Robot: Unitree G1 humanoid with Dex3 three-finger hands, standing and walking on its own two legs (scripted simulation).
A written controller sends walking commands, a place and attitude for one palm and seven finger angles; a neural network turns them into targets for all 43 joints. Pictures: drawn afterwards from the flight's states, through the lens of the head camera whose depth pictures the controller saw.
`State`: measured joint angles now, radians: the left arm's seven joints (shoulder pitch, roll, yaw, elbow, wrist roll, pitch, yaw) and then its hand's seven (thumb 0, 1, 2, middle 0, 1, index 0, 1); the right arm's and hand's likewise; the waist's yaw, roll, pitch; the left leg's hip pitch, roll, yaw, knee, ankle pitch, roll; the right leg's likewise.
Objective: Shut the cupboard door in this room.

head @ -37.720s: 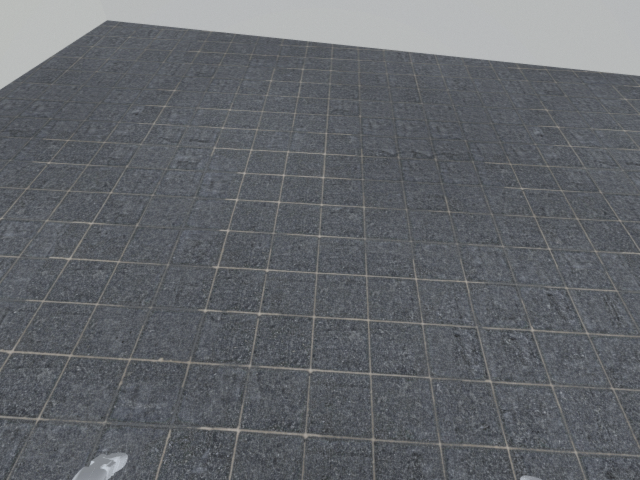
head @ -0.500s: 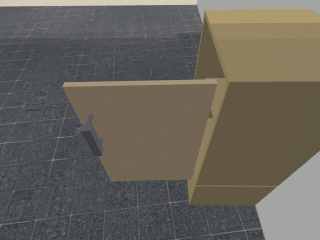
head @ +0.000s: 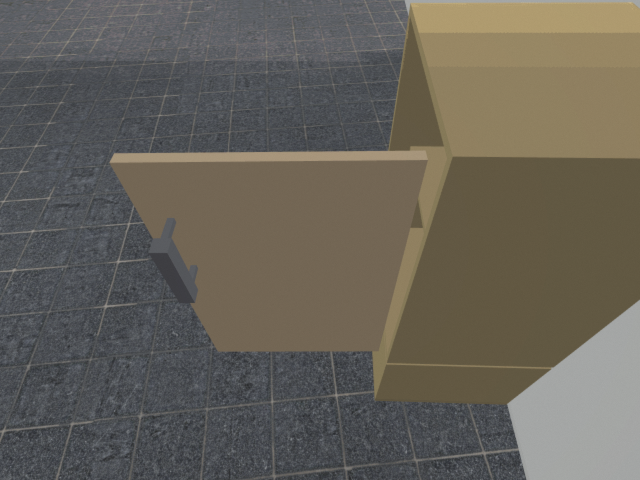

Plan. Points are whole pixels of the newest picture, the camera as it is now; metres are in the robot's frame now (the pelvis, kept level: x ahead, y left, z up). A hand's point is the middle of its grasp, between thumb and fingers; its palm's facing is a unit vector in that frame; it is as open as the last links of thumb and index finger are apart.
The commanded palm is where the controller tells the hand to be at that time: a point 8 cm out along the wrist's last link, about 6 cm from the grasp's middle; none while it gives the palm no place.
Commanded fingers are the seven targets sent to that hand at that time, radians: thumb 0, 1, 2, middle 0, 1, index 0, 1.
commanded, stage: come to a stop and stand still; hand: left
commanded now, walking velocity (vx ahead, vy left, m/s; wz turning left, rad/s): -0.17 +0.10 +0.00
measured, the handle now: (179, 261) +0.41 +0.25 -0.01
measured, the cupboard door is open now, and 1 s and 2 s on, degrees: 92 92 92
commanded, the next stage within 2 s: look again from close up in 0.94 s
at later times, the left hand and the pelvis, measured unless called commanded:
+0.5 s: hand out of the picture -0.04 +0.18 -0.17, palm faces +0.05 -0.98 -0.19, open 7.4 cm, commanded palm none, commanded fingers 0.00 0.90 0.90 -0.20 -0.30 -0.20 -0.30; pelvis -0.01 +0.01 +0.00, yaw +1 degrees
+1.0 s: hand out of the picture +0.01 +0.16 -0.17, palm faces +0.04 -0.98 -0.19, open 7.3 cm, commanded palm none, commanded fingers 0.00 0.90 0.90 -0.20 -0.30 -0.20 -0.30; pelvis +0.02 -0.01 +0.00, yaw +0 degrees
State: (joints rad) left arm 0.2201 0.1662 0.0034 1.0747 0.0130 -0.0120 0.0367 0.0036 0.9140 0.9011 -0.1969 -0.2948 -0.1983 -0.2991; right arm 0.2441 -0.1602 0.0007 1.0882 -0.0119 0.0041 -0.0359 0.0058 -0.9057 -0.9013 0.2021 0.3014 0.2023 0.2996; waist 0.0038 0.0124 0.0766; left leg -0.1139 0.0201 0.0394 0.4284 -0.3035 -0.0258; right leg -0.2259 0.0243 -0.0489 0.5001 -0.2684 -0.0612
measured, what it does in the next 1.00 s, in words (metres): stands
